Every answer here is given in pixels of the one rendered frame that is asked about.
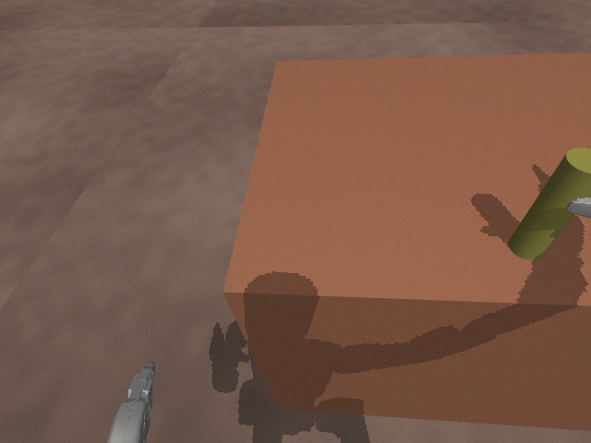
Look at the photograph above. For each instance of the left robot hand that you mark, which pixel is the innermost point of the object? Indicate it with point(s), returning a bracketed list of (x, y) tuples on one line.
[(132, 419)]

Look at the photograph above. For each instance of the can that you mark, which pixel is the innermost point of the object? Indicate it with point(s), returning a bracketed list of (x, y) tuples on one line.
[(549, 215)]

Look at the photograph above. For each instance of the right robot hand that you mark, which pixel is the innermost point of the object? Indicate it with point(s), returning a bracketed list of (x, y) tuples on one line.
[(580, 206)]

